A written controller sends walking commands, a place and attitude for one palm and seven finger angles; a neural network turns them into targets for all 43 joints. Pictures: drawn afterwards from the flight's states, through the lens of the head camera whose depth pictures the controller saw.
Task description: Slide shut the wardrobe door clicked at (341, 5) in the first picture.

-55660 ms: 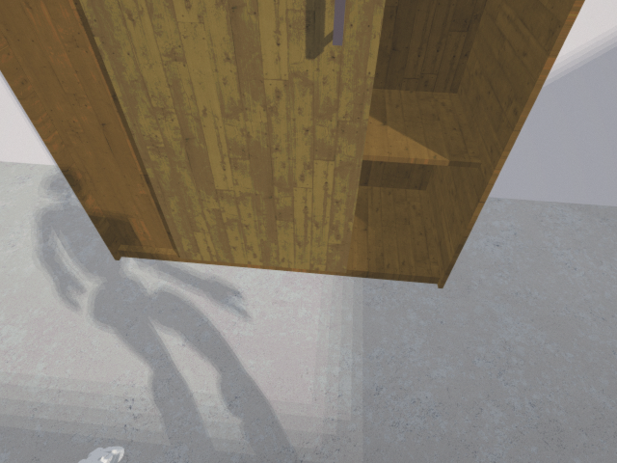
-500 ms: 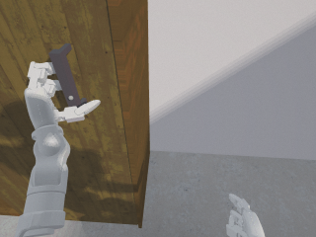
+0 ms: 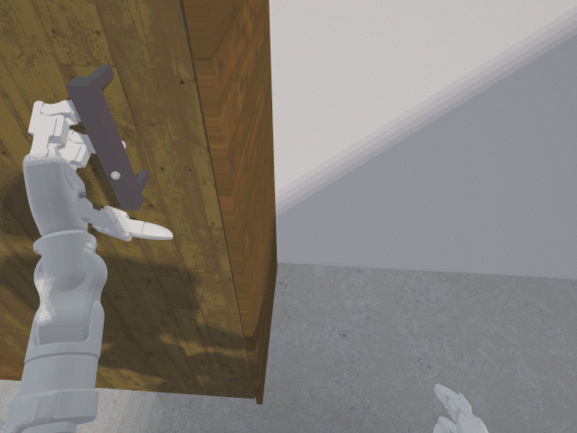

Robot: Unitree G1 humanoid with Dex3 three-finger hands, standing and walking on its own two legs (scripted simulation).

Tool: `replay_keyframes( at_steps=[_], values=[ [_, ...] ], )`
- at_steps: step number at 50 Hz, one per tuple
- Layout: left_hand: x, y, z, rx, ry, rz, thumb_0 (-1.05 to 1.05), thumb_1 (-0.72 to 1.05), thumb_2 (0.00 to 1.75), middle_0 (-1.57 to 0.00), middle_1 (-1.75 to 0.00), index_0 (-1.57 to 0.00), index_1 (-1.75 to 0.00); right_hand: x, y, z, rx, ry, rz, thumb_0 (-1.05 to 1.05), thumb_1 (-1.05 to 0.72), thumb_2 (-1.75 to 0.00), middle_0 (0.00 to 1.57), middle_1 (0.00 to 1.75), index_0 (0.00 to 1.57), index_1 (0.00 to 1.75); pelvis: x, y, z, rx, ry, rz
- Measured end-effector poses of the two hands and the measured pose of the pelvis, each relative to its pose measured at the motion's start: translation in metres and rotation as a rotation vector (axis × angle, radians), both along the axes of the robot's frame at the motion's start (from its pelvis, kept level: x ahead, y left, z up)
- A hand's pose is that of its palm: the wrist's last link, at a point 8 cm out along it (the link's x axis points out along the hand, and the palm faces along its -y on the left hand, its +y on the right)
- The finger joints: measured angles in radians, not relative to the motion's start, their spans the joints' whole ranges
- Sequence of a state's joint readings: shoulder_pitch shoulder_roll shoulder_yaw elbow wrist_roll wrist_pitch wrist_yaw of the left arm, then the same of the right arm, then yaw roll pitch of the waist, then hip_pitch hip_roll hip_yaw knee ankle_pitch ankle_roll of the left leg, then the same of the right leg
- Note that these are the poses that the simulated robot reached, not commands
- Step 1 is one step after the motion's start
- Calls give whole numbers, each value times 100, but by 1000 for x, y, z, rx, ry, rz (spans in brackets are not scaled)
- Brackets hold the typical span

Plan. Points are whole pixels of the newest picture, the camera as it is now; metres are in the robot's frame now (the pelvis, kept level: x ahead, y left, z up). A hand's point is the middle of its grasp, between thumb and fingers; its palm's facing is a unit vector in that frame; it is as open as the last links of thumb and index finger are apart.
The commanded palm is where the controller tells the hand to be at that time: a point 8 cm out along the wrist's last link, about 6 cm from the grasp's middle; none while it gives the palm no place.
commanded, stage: slip the hand off the handle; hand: left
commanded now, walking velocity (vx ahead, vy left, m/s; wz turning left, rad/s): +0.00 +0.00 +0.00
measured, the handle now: (118, 141) +0.35 +0.24 +0.25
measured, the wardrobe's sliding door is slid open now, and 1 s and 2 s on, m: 0.00 0.00 0.00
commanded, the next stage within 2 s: draw the hand back to the body in 1.16 s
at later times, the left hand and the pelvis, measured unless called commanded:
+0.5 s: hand (44, 179) +0.31 +0.32 +0.22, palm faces +0.55 -0.83 -0.12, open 14.7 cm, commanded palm +0.26 +0.34 +0.22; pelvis +0.05 +0.01 +0.00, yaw +0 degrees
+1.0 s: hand (6, 231) +0.23 +0.31 +0.22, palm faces +0.49 -0.86 -0.15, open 14.7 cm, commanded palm +0.18 +0.34 +0.22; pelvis +0.04 +0.01 +0.00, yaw +1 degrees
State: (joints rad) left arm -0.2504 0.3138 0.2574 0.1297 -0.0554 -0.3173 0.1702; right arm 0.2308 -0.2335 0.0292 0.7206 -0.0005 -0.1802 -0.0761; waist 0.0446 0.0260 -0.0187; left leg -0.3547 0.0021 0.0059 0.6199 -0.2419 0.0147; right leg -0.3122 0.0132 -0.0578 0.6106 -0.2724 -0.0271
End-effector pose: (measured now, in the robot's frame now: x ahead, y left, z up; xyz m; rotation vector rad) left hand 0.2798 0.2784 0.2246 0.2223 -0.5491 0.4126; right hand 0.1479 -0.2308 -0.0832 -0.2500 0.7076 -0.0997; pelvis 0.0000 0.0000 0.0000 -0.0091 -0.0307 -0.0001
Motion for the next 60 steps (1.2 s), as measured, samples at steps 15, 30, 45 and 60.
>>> replay_keyframes(
  at_steps=[15, 30, 45, 60],
  values=[
    [5, 24, 6, -5, 30, -34, -1, -56, 20, -62, -134, -26, -115, 63, 23, 18, 24, -53, 9, 2, -91, -90, 20, 30, 20, 30, 37, 9, 6, 4, 20, -20],
    [-15, 74, -2, 19, 64, 73, -1, -56, 20, -31, -118, -25, -115, 65, 9, 8, -33, -2, 14, 2, -91, -90, 20, 30, 20, 30, 48, 9, 2, 2, 47, -7],
    [-72, 71, -3, 31, 69, 76, -1, -56, 20, -26, -116, -26, -115, 72, 22, 14, -13, -68, 45, 2, -91, -90, 20, 30, 20, 30, 47, 12, 1, -1, 35, -5],
    [-108, 60, -6, 49, 86, 43, -1, -56, 20, -26, -116, -25, -115, 88, 51, 26, 18, -176, 148, 2, -91, -90, 20, 30, 20, 30, 35, 13, -1, -8, 17, 16]
  ],
)
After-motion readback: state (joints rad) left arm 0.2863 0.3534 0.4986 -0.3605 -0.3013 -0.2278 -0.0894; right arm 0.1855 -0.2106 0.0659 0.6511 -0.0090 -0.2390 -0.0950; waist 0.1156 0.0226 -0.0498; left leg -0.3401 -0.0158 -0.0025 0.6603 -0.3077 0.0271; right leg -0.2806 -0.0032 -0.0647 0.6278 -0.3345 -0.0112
